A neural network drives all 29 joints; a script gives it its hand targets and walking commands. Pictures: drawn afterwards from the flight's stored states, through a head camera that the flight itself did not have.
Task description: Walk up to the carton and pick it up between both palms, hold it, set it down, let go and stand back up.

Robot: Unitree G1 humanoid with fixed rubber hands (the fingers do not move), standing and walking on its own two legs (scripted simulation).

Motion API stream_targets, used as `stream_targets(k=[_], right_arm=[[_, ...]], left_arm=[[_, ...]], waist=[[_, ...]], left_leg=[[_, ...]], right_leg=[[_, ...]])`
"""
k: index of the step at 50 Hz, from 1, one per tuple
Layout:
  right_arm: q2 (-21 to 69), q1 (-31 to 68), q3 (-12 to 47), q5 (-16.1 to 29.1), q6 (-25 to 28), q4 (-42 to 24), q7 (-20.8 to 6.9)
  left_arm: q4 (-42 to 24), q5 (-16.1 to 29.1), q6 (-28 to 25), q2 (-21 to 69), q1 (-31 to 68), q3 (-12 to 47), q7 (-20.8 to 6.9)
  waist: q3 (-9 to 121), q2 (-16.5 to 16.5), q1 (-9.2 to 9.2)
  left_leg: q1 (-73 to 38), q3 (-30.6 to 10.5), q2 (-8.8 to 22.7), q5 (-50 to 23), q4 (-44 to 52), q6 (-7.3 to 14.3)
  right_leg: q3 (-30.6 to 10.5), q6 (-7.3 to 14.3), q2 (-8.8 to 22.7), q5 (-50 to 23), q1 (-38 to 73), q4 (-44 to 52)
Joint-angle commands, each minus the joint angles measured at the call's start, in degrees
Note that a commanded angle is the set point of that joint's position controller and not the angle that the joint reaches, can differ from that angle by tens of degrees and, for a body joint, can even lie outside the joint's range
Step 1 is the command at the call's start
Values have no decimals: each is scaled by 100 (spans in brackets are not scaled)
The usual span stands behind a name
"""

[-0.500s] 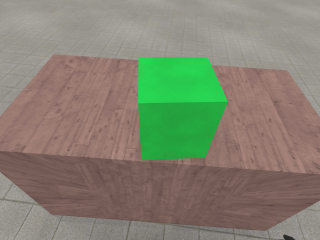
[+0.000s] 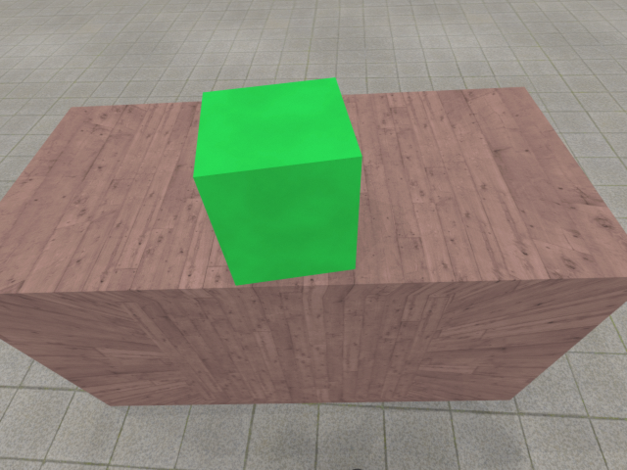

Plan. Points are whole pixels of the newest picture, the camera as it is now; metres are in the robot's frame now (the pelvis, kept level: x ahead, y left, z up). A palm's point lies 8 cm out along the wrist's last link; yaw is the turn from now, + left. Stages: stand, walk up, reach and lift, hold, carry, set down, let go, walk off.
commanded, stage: walk up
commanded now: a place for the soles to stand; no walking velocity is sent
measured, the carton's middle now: (283, 185) +0.54 +0.09 +0.04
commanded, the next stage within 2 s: none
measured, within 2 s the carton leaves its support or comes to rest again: neither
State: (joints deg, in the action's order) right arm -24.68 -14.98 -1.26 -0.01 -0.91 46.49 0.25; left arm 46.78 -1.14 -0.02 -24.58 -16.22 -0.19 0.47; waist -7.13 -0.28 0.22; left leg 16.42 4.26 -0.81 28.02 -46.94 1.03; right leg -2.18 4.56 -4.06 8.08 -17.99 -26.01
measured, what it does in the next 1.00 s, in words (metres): steps on the spot: left foot, then right foot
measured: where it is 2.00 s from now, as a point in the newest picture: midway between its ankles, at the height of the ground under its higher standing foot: outside the picture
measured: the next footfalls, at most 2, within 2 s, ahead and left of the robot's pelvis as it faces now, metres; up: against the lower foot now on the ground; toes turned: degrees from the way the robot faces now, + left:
left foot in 0.10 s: +0.06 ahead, +0.11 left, +0.01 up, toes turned +3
right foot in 0.46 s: +0.10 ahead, -0.12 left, +0.00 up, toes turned +0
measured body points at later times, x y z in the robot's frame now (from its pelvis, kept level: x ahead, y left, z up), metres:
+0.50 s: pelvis +0.01 -0.02 -0.01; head +0.01 -0.02 +0.44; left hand +0.08 +0.31 -0.11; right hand +0.07 -0.34 -0.12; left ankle +0.02 +0.11 -0.74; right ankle +0.06 -0.12 -0.74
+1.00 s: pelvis +0.09 +0.03 -0.01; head +0.11 +0.03 +0.44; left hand +0.17 +0.35 -0.12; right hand +0.17 -0.29 -0.12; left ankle +0.11 +0.14 -0.74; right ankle +0.06 -0.11 -0.72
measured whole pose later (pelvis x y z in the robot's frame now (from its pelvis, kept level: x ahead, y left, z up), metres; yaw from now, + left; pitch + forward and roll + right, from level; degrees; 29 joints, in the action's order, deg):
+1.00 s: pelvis +0.09 +0.03 -0.01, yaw -2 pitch -3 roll +0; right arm -23.9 -14.6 -1.3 0.0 0.6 47.7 -0.5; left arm 49.2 -0.5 -1.7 -24.2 -15.5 -0.2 0.6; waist -4.4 0.0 0.2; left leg 15.8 2.7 0.8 17.3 -36.2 1.0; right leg -3.6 -0.5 0.8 26.2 -15.1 -44.5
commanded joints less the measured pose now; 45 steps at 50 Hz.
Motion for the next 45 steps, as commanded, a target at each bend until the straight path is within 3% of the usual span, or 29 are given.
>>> stream_targets(k=[1, 3, 4, 5, 6, 7, 9, 10, 12, 13, 14, 15, 16, 18, 20, 21, 22, 23, 24, 25, 26, 27, 30, 32, 34, 40, 43, 44, 45], right_arm=[[-935, -1005, -555, -86, 113, 117, -44], [-893, -1125, -580, -123, 111, 249, -24], [-1028, -1132, -621, -200, 127, 197, 51], [-1444, -835, -689, -226, 128, 116, 101], [-1685, -15, -743, -212, 151, -107, 137], [-1680, 675, -662, -221, 200, -263, 177], [-1421, 574, -628, -206, 337, -166, 193], [-1374, 627, -611, -209, 336, -314, 146], [-1295, 406, -656, -178, 319, -295, 66], [-1395, 125, -663, -156, 277, -293, 2], [-1319, -182, -702, -139, 291, -250, -24], [-1366, -291, -717, -190, 267, -198, -53], [-1507, -136, -767, -188, 238, -238, -107], [-1531, -129, -753, -255, 194, -303, -178], [-1448, 39, -676, -224, 145, -430, -243], [-1253, 338, -656, -198, 84, -509, -244], [-903, 160, -515, -172, 67, -551, -182], [-638, 139, -425, -148, 44, -524, -177], [-549, 130, -347, -98, 45, -617, -194], [-937, 31, -497, -130, -52, -337, -159], [-1196, -130, -575, -100, -64, -390, -173], [-1251, -130, -585, -104, -73, -237, -184], [-975, -389, -518, -100, -44, -259, -256], [-965, -438, -516, -123, -42, -158, -250], [-880, -259, -461, -149, -47, -312, -201], [-703, 179, -305, 18, 143, -223, -33], [-763, -140, -386, 2, 285, 24, 27], [-964, -290, -451, -42, 322, 49, 44], [-1269, -331, -543, -121, 381, 87, 87]], left_arm=[[-268, -72, 50, -1286, 222, -598, -98], [-327, -54, 97, -1118, 569, -449, -99], [-317, 4, 111, -878, 691, -405, -110], [-281, 54, 97, -741, 561, -399, -97], [-186, -64, 78, -1217, 384, -579, -44], [38, -30, 96, -1206, 25, -592, -12], [204, -49, 175, -1264, -308, -651, -89], [145, 3, 160, -1410, -490, -699, -125], [52, -4, 85, -1345, -381, -692, -161], [67, 12, 25, -1378, -268, -646, -183], [9, 9, -16, -1328, -79, -661, -198], [-82, 40, -73, -1235, -25, -604, -210], [-38, 46, -119, -1272, -119, -640, -187], [-56, -18, -176, -1142, -85, -628, -204], [146, -2, -304, -1038, -493, -600, -106], [333, 15, -320, -1046, -1092, -607, -39], [418, 34, -335, -1080, -1279, -605, 25], [379, -27, -332, -1277, -1149, -738, 69], [77, -121, -333, -1540, -723, -671, 111], [94, -46, -364, -1994, -366, -767, 138], [-61, -36, -384, -2047, -148, -733, 172], [39, -53, -450, -1928, -148, -683, 161], [3, 16, -484, -1622, -351, -673, 175], [45, -42, -477, -1451, -210, -553, 125], [-47, -8, -485, -1540, -509, -596, 173], [-83, 49, -386, -1303, -56, -420, 128], [-174, 138, -236, -1171, 281, -384, 113], [-216, 179, -217, -1014, 471, -311, 142], [-267, 251, -222, -656, 457, -187, 134]], waist=[[1172, -790, -299], [860, -594, -537], [451, 202, -626], [336, 1033, -552], [-325, 705, -174], [-434, 787, 61], [-648, 271, 239], [-215, 785, 276], [-288, 850, 156], [-124, 1058, -126], [-232, 480, -188], [-108, 760, -268], [36, 1088, -184], [573, 881, -214], [763, 971, -20], [724, 672, 301], [800, 55, 286], [493, -314, 337], [266, -727, 184], [-170, -212, 154], [-514, -192, -30], [-800, -266, -20], [-50, -102, -72], [412, -506, -31], [674, -551, 99], [776, -1197, 126], [1097, -725, -146], [1220, -427, -261], [1311, 492, -205]], left_leg=[[-665, -204, -199, 330, 1686, 311], [-1877, -143, -83, -247, 2532, 381], [-1654, -1062, 479, 369, 3073, 505], [-1134, -2928, 1747, 1618, 3724, 843], [352, -3224, 2453, 1958, 4346, 1200], [1030, -3103, 2549, 2125, 4504, 1166], [758, -2378, 1922, 1309, 4390, 217], [427, -1910, 1640, 1207, 4303, 351], [-277, -1737, 1378, 949, 3876, 451], [-891, -1641, 1295, 939, 3680, 583], [-1303, -1900, 1359, 956, 3551, 757], [-1596, -1683, 1310, 835, 3356, 842], [-1822, -1562, 1349, 705, 3157, 975], [-1703, -1453, 1565, 398, 2931, 1193], [-1110, -854, 1230, -66, 2239, 1078], [-581, -582, 987, -73, 1578, 874], [183, -317, 664, 118, 1095, 601], [1303, -216, 399, 427, 475, 355], [1947, -275, 56, 273, -448, 87], [1570, -1066, 77, 419, -759, 140], [1543, -921, 282, 551, -801, 172], [1727, -973, 300, 382, -925, 169], [1579, -1046, 377, -395, -830, 114], [1678, -903, 333, -525, -689, -18], [1791, -838, 410, -566, -624, -41], [725, -435, 311, -840, 836, 39], [-656, -304, 199, -2452, 2256, 227], [-1185, -818, 625, -3165, 2407, 280], [-1623, -1673, 1429, -3941, 2470, 444]], right_leg=[[-1665, 79, 1142, 2577, 616, 1362], [-1116, -359, 755, 2749, -938, 1045], [-919, -468, 404, 2567, -1493, 203], [-623, -507, -404, 2092, -1839, -1537], [-476, -630, -322, 1608, -1254, -3195], [-721, -562, -290, 1696, -967, -3835], [-1048, -470, -169, 1100, -972, -3694], [-490, -515, -82, 1230, -750, -3850], [-436, -555, 46, 1231, -1063, -3424], [-292, -632, 83, 1446, -1266, -3001], [-294, -583, 52, 1623, -1395, -2688], [-203, -578, 163, 1886, -1585, -2126], [-92, -583, 277, 1907, -1366, -1847], [302, -443, 438, 2399, -549, -962], [566, -435, 343, 1438, 424, 69], [464, -444, 276, 537, 1214, 501], [139, -436, 276, 140, 1816, 372], [-1102, -89, 887, 1268, 1963, 573], [-3039, 412, 1936, 2864, 1356, 1422], [-3750, 616, 2505, 4087, 271, 1857], [-3737, 883, 2614, 4411, -208, 1835], [-3537, 770, 2475, 4255, -218, 1824], [-2496, 342, 2021, 2515, 572, 1337], [-1970, 502, 1604, 1587, 1264, 952], [-1757, 662, 1771, 502, 1559, 611], [-816, 484, 1388, -3312, 1287, -489], [-520, 179, 1149, -2177, 539, -1230], [-444, -89, 942, -1381, 185, -1552], [-306, -308, 625, -375, -519, -1954]])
